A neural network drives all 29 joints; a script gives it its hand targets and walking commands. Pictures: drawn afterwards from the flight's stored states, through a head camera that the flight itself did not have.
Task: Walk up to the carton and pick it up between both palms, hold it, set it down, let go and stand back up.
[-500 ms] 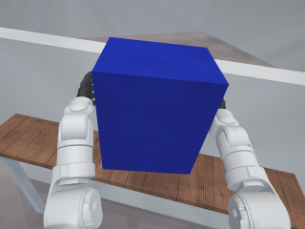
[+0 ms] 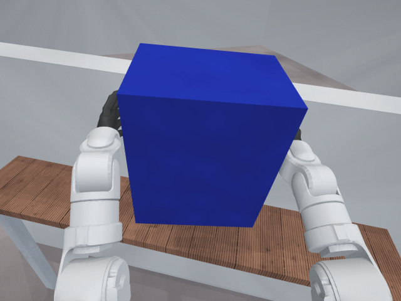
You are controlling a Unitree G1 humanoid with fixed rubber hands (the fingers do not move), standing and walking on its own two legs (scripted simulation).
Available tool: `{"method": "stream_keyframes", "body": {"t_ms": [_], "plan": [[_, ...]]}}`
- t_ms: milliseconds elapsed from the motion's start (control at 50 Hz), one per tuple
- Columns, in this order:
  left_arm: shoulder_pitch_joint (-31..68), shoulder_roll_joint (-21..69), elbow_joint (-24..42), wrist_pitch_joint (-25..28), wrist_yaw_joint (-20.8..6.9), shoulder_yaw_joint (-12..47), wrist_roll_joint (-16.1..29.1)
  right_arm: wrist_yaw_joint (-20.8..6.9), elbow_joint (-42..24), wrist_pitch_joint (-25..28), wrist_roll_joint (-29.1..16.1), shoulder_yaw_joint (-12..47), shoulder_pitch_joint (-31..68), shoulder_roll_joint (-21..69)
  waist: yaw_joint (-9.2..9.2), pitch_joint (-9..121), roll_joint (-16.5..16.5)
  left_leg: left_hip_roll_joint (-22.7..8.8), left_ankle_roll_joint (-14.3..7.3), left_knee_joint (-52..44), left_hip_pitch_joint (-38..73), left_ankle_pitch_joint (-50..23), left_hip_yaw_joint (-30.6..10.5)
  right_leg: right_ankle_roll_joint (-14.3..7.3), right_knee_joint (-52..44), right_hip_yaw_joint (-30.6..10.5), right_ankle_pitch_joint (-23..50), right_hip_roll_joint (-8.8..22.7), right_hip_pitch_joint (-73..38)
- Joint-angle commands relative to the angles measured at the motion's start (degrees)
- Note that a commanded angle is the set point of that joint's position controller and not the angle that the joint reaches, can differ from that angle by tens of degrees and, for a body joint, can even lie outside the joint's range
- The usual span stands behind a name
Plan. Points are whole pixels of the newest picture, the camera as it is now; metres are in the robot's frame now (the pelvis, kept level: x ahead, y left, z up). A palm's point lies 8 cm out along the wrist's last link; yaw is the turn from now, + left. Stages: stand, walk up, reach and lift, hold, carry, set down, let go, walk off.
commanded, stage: reach and lift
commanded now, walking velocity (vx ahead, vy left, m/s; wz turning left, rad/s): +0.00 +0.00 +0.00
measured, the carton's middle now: (201, 143) +0.37 -0.01 +0.19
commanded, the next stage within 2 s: hold in 0.62 s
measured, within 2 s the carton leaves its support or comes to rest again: neither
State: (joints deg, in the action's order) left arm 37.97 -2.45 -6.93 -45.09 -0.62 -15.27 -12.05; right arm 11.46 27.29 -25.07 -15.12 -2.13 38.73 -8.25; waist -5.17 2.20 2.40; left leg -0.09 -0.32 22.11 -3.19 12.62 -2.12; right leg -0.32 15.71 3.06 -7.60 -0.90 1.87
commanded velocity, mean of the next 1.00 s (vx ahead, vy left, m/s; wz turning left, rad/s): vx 0.00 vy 0.00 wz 0.00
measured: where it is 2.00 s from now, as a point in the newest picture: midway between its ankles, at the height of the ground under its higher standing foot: outside the picture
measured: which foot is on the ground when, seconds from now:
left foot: down 0.00-1.00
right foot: down 0.00-1.00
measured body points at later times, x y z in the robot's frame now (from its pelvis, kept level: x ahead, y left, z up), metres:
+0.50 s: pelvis -0.02 -0.01 +0.00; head -0.09 +0.01 +0.44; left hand +0.37 +0.16 +0.25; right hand +0.37 -0.18 +0.24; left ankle +0.00 +0.11 -0.75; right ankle +0.02 -0.12 -0.75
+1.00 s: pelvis +0.00 +0.00 +0.00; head -0.07 +0.02 +0.44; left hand +0.38 +0.16 +0.25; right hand +0.37 -0.18 +0.24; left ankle +0.00 +0.11 -0.75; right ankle +0.02 -0.12 -0.75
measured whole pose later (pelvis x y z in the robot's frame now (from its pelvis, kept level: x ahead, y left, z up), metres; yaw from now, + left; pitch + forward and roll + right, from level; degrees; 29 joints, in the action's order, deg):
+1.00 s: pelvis +0.00 +0.00 +0.00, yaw +0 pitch -6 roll -2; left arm 42.2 -3.3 -11.4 -48.4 -1.7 -18.3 -12.2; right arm 12.9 31.0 -31.2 -17.4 -1.4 44.7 -9.5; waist -5.5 4.9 1.4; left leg -0.3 -0.1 22.2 -3.1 12.9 -2.8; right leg -0.5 15.3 2.7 -7.8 -1.5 1.4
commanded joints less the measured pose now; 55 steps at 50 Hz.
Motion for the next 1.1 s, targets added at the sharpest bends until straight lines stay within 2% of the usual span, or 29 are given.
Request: {"method": "stream_keyframes", "body": {"t_ms": [0, 40, 80, 120, 160, 180, 200, 220, 320, 340, 400, 420, 440, 460, 500, 600, 640, 660, 700, 760, 780, 820, 840, 880, 900, 920, 1000, 1040, 1080], "plan": [[41.68, 31.11, 4.70, 2.07, -6.88, 28.34, 9.95, -9.18, -21.17, 2.15, -6.26, 20.35, 57.09, 32.43, -0.23, 23.78, -4.29, 0.99, 3.51, -3.04, 1.60, -17.90, 0.49, 0.76, 0.33, -0.26, 9.42, -2.40, -8.41], [43.88, 31.27, 4.26, 1.88, -7.07, 27.35, 9.77, -9.30, -19.53, 1.67, -6.80, 19.81, 58.20, 32.89, 0.11, 22.62, -4.90, 1.55, 2.85, -3.52, 0.42, -15.63, 0.97, 1.33, 0.32, -0.34, 9.51, -2.39, -8.87], [43.94, 31.77, 5.37, 1.95, -7.39, 27.91, 10.07, -8.98, -19.93, 1.41, -7.63, 18.84, 57.32, 32.72, -0.16, 24.53, -6.47, 1.55, 3.47, -3.12, 1.18, -17.49, 0.62, 1.06, 0.38, -0.62, 12.11, -2.46, -9.79], [44.03, 30.48, 5.46, 1.38, -7.29, 26.02, 9.95, -9.03, -19.47, 0.31, -7.91, 19.63, 57.89, 32.24, -0.53, 25.42, -5.49, 1.20, 3.18, -2.86, 2.13, -19.58, 0.71, 1.06, 0.98, -0.41, 13.23, -2.72, -10.23], [44.53, 31.05, 5.17, 0.73, -7.57, 26.16, 9.06, -9.03, -20.16, 0.04, -7.77, 19.98, 58.20, 33.12, -0.26, 26.77, -6.36, 1.46, 3.67, -2.48, 2.42, -21.11, 0.97, 1.09, 1.15, -0.59, 15.84, -2.91, -12.16], [44.12, 29.93, 4.75, 0.72, -7.89, 24.81, 9.44, -8.85, -19.63, -0.31, -8.45, 20.72, 59.01, 33.36, 0.33, 25.21, -3.82, 1.53, 2.61, -2.56, 2.08, -21.17, 0.72, 0.87, 0.86, -1.19, 16.10, -2.69, -11.66], [42.78, 29.43, 3.62, 0.80, -8.29, 23.70, 8.91, -8.67, -20.53, -0.53, -7.71, 20.39, 58.40, 33.54, 0.76, 26.04, -3.28, 1.96, 2.27, -2.63, 1.86, -19.76, 1.46, 1.56, 1.46, -1.29, 17.15, -2.52, -11.92], [43.28, 29.03, 1.56, 0.61, -8.78, 22.79, 8.50, -8.50, -18.15, -0.87, -6.49, 19.65, 58.13, 33.44, 0.57, 23.62, -2.48, 2.02, 2.12, -3.54, 0.60, -17.89, 1.70, 1.50, 0.44, -1.51, 14.70, -2.29, -11.99], [48.22, 31.11, -0.16, 1.59, -8.88, 23.45, 9.73, -8.53, -17.55, -0.66, -6.55, 17.86, 63.24, 35.39, 0.68, 24.23, -2.91, 1.94, 1.28, -4.48, -1.46, -12.03, 1.25, 1.71, 0.03, -1.32, 8.58, -1.98, -9.84], [49.72, 30.66, -0.25, 1.79, -8.58, 22.33, 9.39, -8.56, -16.98, -0.32, -6.15, 18.62, 64.36, 36.64, 1.88, 24.53, -1.82, 2.04, 0.64, -4.57, -1.54, -11.45, 1.36, 1.66, -0.04, -1.30, 8.01, -2.12, -10.15], [49.75, 30.82, -5.24, 1.77, -9.06, 21.29, 8.81, -8.57, -13.59, -0.70, -4.23, 16.34, 63.34, 36.25, 0.76, 21.41, -3.28, 2.17, 0.47, -6.17, -4.48, -6.44, 1.84, 1.93, -0.68, -1.78, 4.05, -1.59, -9.53], [51.29, 29.35, -5.59, 2.12, -9.18, 19.23, 8.63, -8.66, -11.56, -0.69, -4.79, 15.04, 64.86, 36.61, 1.87, 19.67, -2.28, 1.87, -0.26, -6.86, -6.20, -3.36, 1.43, 2.04, -0.62, -2.29, 1.28, -1.39, -8.00], [51.88, 29.58, -7.51, 2.51, -8.99, 18.43, 7.87, -8.83, -10.79, -0.63, -3.70, 14.82, 65.40, 37.28, 1.91, 20.94, -1.84, 1.89, -0.79, -6.79, -6.03, -1.96, 1.67, 1.57, -0.53, -2.01, -0.44, -1.27, -7.78], [53.33, 30.33, -6.37, 2.96, -9.03, 19.56, 8.82, -8.94, -12.34, -0.15, -4.45, 14.58, 66.79, 37.87, 1.70, 22.18, -3.04, 1.90, -0.64, -6.59, -6.80, -1.92, 1.69, 1.43, -0.20, -1.98, -0.41, -1.25, -7.61], [55.19, 31.45, -8.30, 3.37, -8.70, 19.65, 9.35, -8.96, -10.98, 0.01, -4.18, 14.34, 68.51, 37.63, 1.76, 23.42, -2.49, 2.00, -0.64, -6.55, -6.39, -1.59, 1.57, 1.69, -0.77, -1.84, -0.78, -1.26, -7.64], [54.78, 32.14, -6.13, 4.04, -8.42, 21.37, 11.37, -7.81, -12.15, 0.01, -6.28, 15.91, 67.92, 37.46, 0.89, 28.12, -3.44, 2.56, 0.63, -4.45, -3.48, -9.35, 1.11, 1.91, 0.37, -2.05, 7.10, -1.70, -10.15], [54.25, 33.08, -5.25, 3.72, -8.40, 22.37, 10.25, -7.47, -11.59, -0.39, -6.19, 15.61, 66.44, 36.40, -1.00, 28.02, -5.58, 2.49, 1.69, -3.62, -1.14, -11.82, 0.31, 1.59, 0.13, -1.76, 8.15, -2.15, -10.37], [53.97, 32.62, -4.78, 3.51, -8.50, 21.85, 10.52, -7.41, -11.80, -0.53, -6.54, 15.78, 65.90, 36.61, -0.44, 27.48, -5.63, 2.15, 1.72, -3.86, -1.26, -11.82, 0.94, 1.40, 0.50, -1.47, 7.27, -2.34, -9.76], [52.84, 31.96, -5.08, 3.12, -8.64, 22.04, 10.08, -7.51, -12.30, -0.79, -6.85, 16.42, 65.83, 35.58, -1.35, 27.27, -5.63, 2.15, 2.03, -3.46, -1.55, -12.32, 0.83, 1.17, 0.34, -1.52, 7.98, -2.10, -10.29], [50.82, 32.47, -1.19, 2.91, -8.42, 23.53, 10.88, -7.26, -14.35, -0.99, -8.10, 17.02, 63.42, 35.67, -1.34, 28.72, -6.11, 2.09, 2.95, -2.61, 0.62, -17.64, 0.59, 1.15, 0.76, -1.40, 12.05, -2.78, -11.34], [50.07, 32.28, -0.22, 2.76, -8.29, 24.08, 11.20, -7.09, -15.56, -0.70, -8.47, 17.81, 63.32, 35.73, -0.63, 29.74, -5.98, 1.96, 2.79, -1.99, 1.10, -20.49, 0.46, 1.16, 0.68, -1.58, 15.39, -2.69, -13.31], [48.86, 32.44, 2.82, 2.34, -8.13, 24.77, 11.02, -6.70, -18.61, -1.11, -10.23, 19.92, 61.74, 34.98, -1.24, 30.02, -6.56, 2.74, 3.92, -0.85, 1.81, -23.99, 0.52, 1.70, 1.13, -1.36, 19.55, -2.96, -14.27], [47.88, 32.09, 2.13, 1.98, -8.23, 23.82, 10.24, -6.21, -18.89, -1.63, -10.09, 20.28, 62.28, 34.76, -0.73, 27.85, -4.74, 2.90, 3.95, -1.18, 1.25, -22.95, 0.66, 2.05, 1.07, -1.44, 18.27, -2.72, -12.86], [48.04, 31.62, 2.05, 1.32, -8.32, 24.18, 9.98, -6.40, -18.91, -2.66, -10.33, 20.22, 61.70, 34.98, -0.63, 25.42, -4.68, 2.33, 3.60, -1.58, 1.46, -21.56, 0.20, 1.70, 0.60, -1.52, 15.02, -3.15, -11.53], [47.46, 31.41, 2.23, 0.94, -8.29, 24.09, 9.72, -6.47, -19.03, -2.92, -11.17, 20.31, 60.47, 34.39, -0.93, 25.56, -5.17, 2.52, 3.56, -1.67, 0.56, -21.16, 0.02, 1.97, 0.48, -1.97, 16.37, -2.88, -12.86], [46.51, 30.75, 4.35, 0.74, -8.41, 24.43, 9.82, -6.47, -19.89, -2.97, -11.54, 21.33, 60.11, 35.22, -0.23, 25.99, -5.21, 2.60, 3.31, -2.22, 0.85, -20.32, 0.19, 1.81, 0.63, -1.79, 17.08, -2.72, -11.90], [45.59, 31.38, 8.47, 0.09, -7.92, 26.31, 10.46, -6.46, -26.01, -3.41, -12.55, 23.20, 60.32, 35.29, -0.37, 29.02, -4.52, 2.63, 4.09, -0.66, 2.14, -26.15, -0.03, 1.93, 2.02, -1.80, 22.27, -3.38, -14.31], [46.10, 31.40, 8.97, -0.39, -7.66, 26.26, 10.32, -6.42, -25.99, -3.93, -13.11, 23.84, 60.72, 35.48, 0.71, 27.50, -4.26, 2.74, 3.96, -0.72, 1.55, -24.95, 0.06, 2.53, 2.24, -1.89, 21.81, -3.55, -13.62], [46.30, 31.02, 7.88, -0.66, -7.66, 25.45, 9.93, -6.88, -25.07, -4.42, -12.49, 21.93, 60.87, 35.58, 1.42, 25.85, -4.42, 1.57, 3.70, -1.74, 0.36, -22.16, -0.15, 2.04, 1.25, -1.77, 16.28, -3.66, -12.04]]}}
